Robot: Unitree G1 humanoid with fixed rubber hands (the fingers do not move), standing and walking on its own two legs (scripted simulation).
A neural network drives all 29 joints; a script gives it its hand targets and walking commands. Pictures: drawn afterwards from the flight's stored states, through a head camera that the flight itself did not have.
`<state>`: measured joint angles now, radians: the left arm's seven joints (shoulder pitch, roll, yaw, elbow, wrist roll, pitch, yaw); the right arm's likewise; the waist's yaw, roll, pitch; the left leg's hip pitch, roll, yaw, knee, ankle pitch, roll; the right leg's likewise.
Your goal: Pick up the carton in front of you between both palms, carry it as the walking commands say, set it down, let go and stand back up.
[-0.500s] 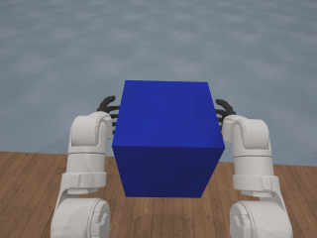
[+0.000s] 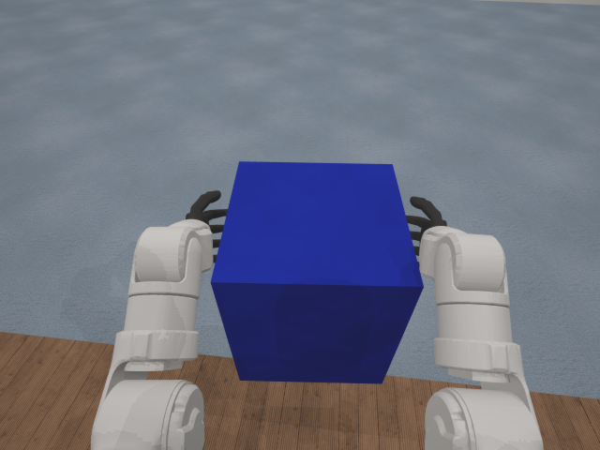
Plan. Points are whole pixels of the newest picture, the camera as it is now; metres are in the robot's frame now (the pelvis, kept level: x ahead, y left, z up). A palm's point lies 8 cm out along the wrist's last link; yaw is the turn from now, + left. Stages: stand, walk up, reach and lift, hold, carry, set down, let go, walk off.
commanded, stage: carry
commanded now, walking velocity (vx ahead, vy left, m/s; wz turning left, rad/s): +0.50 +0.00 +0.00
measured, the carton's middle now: (313, 276) +0.36 +0.02 +0.06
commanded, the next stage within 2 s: none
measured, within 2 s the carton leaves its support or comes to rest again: neither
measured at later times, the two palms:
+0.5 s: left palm (254, 127) +0.66 +0.15 +0.12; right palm (413, 137) +0.65 -0.15 +0.12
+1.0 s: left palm (266, 78) +0.94 +0.17 +0.09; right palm (385, 83) +0.96 -0.12 +0.09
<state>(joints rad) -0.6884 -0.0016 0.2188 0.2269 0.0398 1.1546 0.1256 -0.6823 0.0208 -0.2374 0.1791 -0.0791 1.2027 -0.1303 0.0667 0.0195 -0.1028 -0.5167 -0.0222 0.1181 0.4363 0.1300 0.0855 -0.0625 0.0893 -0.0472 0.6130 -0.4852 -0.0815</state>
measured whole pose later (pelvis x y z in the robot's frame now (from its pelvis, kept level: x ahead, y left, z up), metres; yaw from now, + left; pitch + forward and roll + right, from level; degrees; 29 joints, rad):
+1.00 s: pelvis +0.59 +0.01 -0.04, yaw +1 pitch +6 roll +1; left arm -0.69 -0.01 0.22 0.15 0.04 1.17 0.13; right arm -0.68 0.01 -0.23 0.11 -0.07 1.21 -0.13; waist 0.06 0.01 -0.06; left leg -0.73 0.04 0.05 0.76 -0.05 0.03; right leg -0.14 0.06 -0.06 0.46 -0.32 -0.09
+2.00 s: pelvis +1.20 +0.01 -0.03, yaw +2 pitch +3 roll +1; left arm -0.14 -0.13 0.10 -0.30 0.11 1.19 0.08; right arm -0.14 0.13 -0.10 -0.32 -0.12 1.22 -0.08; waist 0.01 0.01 -0.17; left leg -0.59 0.11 0.12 0.60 -0.08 -0.02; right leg -0.01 -0.03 -0.19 0.23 -0.27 -0.02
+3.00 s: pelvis +1.56 +0.04 -0.05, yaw +3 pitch +4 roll -1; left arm -0.19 -0.14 0.13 -0.28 0.11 1.19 0.08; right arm -0.19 0.14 -0.12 -0.29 -0.12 1.21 -0.08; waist 0.01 0.02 -0.13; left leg -0.13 0.07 0.12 0.52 -0.44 -0.02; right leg -0.39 -0.06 -0.21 0.57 -0.24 -0.03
